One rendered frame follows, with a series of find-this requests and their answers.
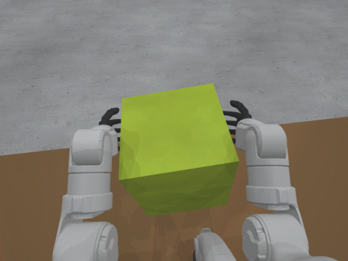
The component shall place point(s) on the robot right forearm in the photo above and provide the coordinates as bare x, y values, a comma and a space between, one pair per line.
265, 146

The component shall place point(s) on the left robot upper arm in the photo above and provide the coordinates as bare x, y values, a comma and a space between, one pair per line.
87, 241

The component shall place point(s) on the carton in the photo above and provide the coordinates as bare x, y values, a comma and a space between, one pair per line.
176, 151

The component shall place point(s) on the left robot hand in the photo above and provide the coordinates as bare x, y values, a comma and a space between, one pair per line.
106, 120

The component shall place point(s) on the right robot hand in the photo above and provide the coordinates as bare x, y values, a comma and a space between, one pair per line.
239, 116

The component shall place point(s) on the robot left forearm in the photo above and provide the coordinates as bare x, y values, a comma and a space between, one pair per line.
88, 190

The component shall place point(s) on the right robot upper arm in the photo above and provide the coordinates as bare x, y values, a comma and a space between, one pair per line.
276, 237

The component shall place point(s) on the robot right shin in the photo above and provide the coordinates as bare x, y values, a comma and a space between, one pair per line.
205, 230

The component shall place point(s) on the robot right thigh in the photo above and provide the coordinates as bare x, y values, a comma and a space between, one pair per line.
210, 247

